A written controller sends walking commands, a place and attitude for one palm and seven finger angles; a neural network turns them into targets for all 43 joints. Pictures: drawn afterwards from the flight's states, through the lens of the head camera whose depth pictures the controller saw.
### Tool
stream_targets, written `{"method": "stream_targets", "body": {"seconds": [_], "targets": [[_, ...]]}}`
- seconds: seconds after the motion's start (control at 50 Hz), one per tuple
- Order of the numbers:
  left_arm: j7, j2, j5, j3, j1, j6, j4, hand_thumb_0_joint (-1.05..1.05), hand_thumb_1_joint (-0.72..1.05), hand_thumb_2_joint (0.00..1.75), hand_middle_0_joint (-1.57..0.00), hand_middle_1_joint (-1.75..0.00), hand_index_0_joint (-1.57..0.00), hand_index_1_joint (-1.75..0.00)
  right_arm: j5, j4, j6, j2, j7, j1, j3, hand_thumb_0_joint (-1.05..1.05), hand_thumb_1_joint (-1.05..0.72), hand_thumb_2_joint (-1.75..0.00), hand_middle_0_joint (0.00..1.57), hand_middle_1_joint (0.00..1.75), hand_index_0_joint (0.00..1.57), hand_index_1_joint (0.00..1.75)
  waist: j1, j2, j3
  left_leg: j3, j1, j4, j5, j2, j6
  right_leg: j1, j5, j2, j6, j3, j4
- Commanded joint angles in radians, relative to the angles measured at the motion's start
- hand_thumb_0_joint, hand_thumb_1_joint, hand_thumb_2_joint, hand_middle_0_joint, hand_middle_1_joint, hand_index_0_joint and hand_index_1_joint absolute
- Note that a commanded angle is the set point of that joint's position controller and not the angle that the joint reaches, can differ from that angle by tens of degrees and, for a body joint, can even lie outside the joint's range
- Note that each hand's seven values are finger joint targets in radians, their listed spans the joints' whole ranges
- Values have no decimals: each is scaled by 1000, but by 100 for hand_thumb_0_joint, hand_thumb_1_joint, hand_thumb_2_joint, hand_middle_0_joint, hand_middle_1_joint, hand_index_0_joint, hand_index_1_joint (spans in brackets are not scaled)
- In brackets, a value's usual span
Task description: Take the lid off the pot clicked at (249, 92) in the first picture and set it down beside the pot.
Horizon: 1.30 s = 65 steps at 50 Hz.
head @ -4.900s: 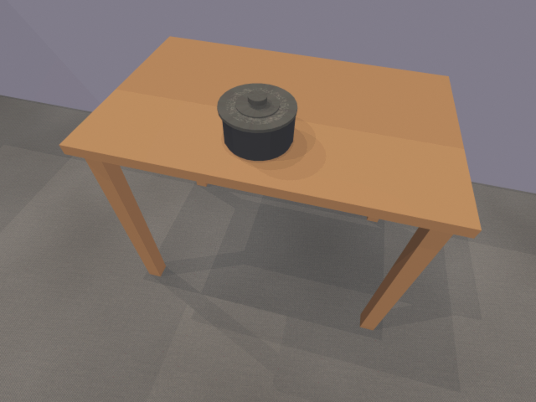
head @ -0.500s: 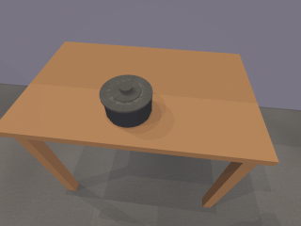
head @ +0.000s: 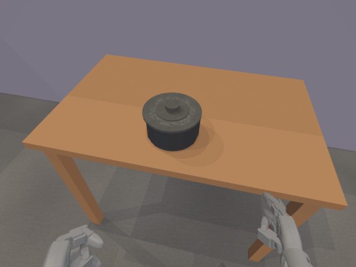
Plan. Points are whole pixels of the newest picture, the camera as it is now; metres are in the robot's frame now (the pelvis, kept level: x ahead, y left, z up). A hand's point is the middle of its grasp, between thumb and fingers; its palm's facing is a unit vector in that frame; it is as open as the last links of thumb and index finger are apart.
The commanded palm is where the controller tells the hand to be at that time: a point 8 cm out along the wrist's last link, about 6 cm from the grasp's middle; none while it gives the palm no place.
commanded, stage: lift the closed hand beside the body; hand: left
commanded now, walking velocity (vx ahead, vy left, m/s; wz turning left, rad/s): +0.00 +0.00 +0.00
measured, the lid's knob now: (172, 105) +0.55 +0.09 +0.06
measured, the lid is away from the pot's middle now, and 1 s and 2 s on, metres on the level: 0.00 0.00 0.00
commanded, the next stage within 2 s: raise the hand higher, near the body in 0.06 s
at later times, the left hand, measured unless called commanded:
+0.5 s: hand (66, 235) +0.16 +0.24 +0.04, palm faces +0.24 -0.89 -0.38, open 3.1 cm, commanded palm +0.11 +0.28 +0.06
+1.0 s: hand (60, 205) +0.18 +0.24 +0.11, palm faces +0.32 -0.85 -0.41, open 3.1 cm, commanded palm +0.14 +0.28 +0.13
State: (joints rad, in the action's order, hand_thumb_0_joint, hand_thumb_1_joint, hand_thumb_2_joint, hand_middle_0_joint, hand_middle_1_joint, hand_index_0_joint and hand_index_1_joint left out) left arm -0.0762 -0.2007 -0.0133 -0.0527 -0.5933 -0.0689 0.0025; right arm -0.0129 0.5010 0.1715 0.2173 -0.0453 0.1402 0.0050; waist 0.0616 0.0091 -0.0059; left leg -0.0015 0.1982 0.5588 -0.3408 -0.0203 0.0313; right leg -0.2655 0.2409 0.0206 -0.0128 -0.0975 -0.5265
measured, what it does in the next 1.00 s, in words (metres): stands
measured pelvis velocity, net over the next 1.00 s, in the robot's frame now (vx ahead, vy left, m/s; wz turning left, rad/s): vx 0.02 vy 0.01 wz -0.01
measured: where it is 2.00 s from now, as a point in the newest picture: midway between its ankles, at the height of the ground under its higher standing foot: outside the picture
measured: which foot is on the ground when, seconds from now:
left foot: down 0.00-1.00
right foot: down 0.00-1.00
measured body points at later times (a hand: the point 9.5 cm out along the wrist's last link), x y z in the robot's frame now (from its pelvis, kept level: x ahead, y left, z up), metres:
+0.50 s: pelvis +0.01 +0.02 +0.00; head +0.01 +0.01 +0.45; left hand +0.14 +0.29 +0.06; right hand +0.19 -0.21 -0.07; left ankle -0.03 +0.10 -0.73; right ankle +0.03 -0.11 -0.73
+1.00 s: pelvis +0.02 +0.01 +0.01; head +0.01 -0.01 +0.45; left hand +0.16 +0.28 +0.13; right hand +0.21 -0.20 -0.07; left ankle -0.03 +0.10 -0.73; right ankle +0.03 -0.11 -0.73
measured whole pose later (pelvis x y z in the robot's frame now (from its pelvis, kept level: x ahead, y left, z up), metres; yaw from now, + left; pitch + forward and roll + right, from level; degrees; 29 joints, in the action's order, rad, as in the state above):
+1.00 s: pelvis +0.02 +0.01 +0.01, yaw +0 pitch -3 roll -1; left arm -0.09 -0.29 -0.01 -0.21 -0.60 -0.12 -0.39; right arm 0.00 0.61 0.16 0.19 -0.03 0.21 0.02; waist 0.07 0.06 0.02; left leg 0.01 0.10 0.48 -0.33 -0.03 0.04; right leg -0.17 0.23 0.02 0.00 -0.09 -0.46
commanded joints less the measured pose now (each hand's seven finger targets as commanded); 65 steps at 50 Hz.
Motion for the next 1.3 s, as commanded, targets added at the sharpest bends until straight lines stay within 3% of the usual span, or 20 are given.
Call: {"method": "stream_targets", "body": {"seconds": [0.0, 0.04, 0.1, 0.16, 0.2, 0.28, 0.48, 0.64, 0.7, 0.8, 0.84, 1.02, 1.04, 1.06, 1.08, 1.12, 1.16, 1.2, 1.24, 1.28], "targets": [[-19, -125, 1, -85, 25, -49, -278, 0, 90, 90, -130, -150, -130, -150, 0, -107, 40, 94, -19, -29, -31, 0, -90, -90, 20, 30, 20, 30, -34, 61, -64, -10, 46, -118, 197, 13, -12, 100, -108, 0, -13, 45, 77], [-21, -123, 4, -96, -8, -36, -239, 0, 90, 90, -130, -150, -130, -150, 1, -91, 38, 90, -21, -37, -32, 0, -90, -90, 20, 30, 20, 30, -31, 14, -25, -15, 59, -121, 214, 19, -11, 94, -113, -2, -10, 36, 75], [-24, -160, 6, -140, -19, -39, -268, 0, 90, 90, -130, -150, -130, -150, 0, -83, 43, 89, -22, -54, -33, 0, -90, -90, 20, 30, 20, 30, -19, 2, -34, -20, 64, -129, 228, 20, -11, 115, -112, 1, -10, 32, 76], [-27, -161, 8, -151, -67, -40, -302, 0, 90, 90, -130, -150, -130, -150, 1, -68, 57, 83, -20, -59, -35, 0, -90, -90, 20, 30, 20, 30, -7, 30, -52, -25, 42, -131, 288, 26, -14, 132, -140, 4, -11, 30, 66], [-24, -146, 12, -134, -83, -42, -309, 0, 90, 90, -130, -150, -130, -150, 2, -61, 65, 84, -15, -62, -36, 0, -90, -90, 20, 30, 20, 30, -7, 2, -50, -29, 43, -132, 312, 29, -14, 134, -148, 4, -9, 23, 64], [-31, -176, 16, -171, -131, -53, -354, 0, 90, 90, -130, -150, -130, -150, -1, -48, 77, 84, -9, -64, -46, 0, -90, -90, 20, 30, 20, 30, 7, 12, -46, -42, 31, -140, 353, 39, -23, 138, -143, 3, -9, 21, 62], [-39, -198, 15, -197, -91, -88, -467, 0, 90, 90, -130, -150, -130, -150, -3, -54, 78, 83, -9, -56, -47, 0, -90, -90, 20, 30, 20, 30, 4, 46, -12, -40, 13, -160, 307, 40, -27, 130, -111, 2, -11, 30, 85], [-33, -193, 11, -192, -52, -100, -549, 0, 90, 90, -130, -150, -130, -150, 1, -68, 73, 82, -1, -46, -40, 0, -90, -90, 20, 30, 20, 30, -2, 80, -20, -39, -19, -161, 363, 45, -34, 136, -144, 1, -10, 32, 91], [-30, -197, 8, -209, -39, -97, -535, 0, 90, 90, -130, -150, -130, -150, 2, -68, 62, 80, 1, -53, -35, 0, -90, -90, 20, 30, 20, 30, -3, 27, -4, -35, -2, -164, 343, 41, -29, 143, -153, 0, -11, 30, 100], [-33, -220, 3, -227, 3, -105, -607, 0, 90, 90, -130, -150, -130, -150, 5, -73, 63, 79, 1, -54, -28, 0, -90, -90, 20, 30, 20, 30, 0, 76, -46, -34, -27, -162, 349, 38, -25, 165, -167, 3, -11, 37, 106], [-34, -216, 0, -232, -3, -103, -587, 0, 90, 90, -130, -150, -130, -150, 5, -67, 58, 81, 0, -52, -31, 0, -90, -90, 20, 30, 20, 30, 0, 38, -36, -31, -29, -162, 345, 40, -23, 162, -166, 2, -9, 35, 110], [-41, -243, -9, -270, 42, -119, -612, 0, 90, 90, -130, -150, -130, -150, 2, -57, 58, 79, -5, -64, -29, 0, -90, -90, 20, 30, 20, 30, 3, 42, -31, -24, -35, -167, 308, 36, -14, 167, -150, 7, -7, 41, 130], [-87, -465, 439, -232, 104, -42, -651, 0, 87, 91, -129, -147, -129, -147, 23, -70, -3, 163, 10, -99, -13, 0, -90, -90, 20, 30, 20, 30, 9, 108, 6, -14, 90, -145, 299, 17, -20, 48, -131, -24, -20, 87, 78], [-113, -374, 451, -223, 88, 4, -712, 0, 84, 92, -127, -143, -127, -143, 25, -120, -40, 122, 21, -110, -20, 0, -90, -90, 20, 30, 20, 30, 20, 153, -17, -8, 90, -146, 320, 24, -35, 66, -114, -10, -34, 38, 63], [-128, -399, 567, -200, 67, 47, -689, 0, 81, 93, -126, -139, -126, -139, 13, -116, -67, 128, 30, -123, -21, 0, -90, -90, 20, 30, 20, 30, 31, 156, -11, -15, 98, -148, 303, 30, -43, 63, -90, -26, -43, 80, 56], [-125, -437, 716, -199, 4, 111, -644, 0, 75, 96, -124, -132, -124, -132, 15, -126, -130, 143, 44, -130, -28, 0, -90, -90, 20, 30, 20, 30, 51, 103, -80, -6, 118, -138, 280, 31, -34, 83, -74, -29, -45, 90, 44], [-99, -519, 816, -218, 68, 151, -632, 0, 68, 100, -122, -125, -122, -125, 10, -138, -179, 159, 47, -158, -26, 0, -90, -90, 20, 30, 20, 30, 46, 50, -118, -12, 117, -139, 252, 26, -17, 104, -83, -22, -41, 120, 53], [-48, -559, 852, -204, 140, 172, -626, 0, 62, 105, -120, -118, -120, -118, -6, -145, -204, 156, 43, -186, -22, 0, -90, -90, 20, 30, 20, 30, 34, 68, -167, -10, 87, -137, 241, 25, -3, 132, -88, -11, -30, 122, 65], [15, -578, 838, -202, 119, 164, -539, 0, 55, 109, -118, -111, -118, -111, -15, -130, -210, 156, 36, -170, -26, 0, -90, -90, 20, 30, 20, 30, 27, 23, -149, -16, 57, -134, 289, 24, 5, 133, -143, -3, -18, 110, 84], [84, -587, 799, -196, 117, 153, -557, 0, 49, 113, -116, -104, -116, -104, -30, -147, -208, 159, 35, -192, -26, 0, -90, -90, 20, 30, 20, 30, 18, 30, -178, -25, 25, -129, 344, 26, 8, 159, -218, -1, -10, 116, 88]]}}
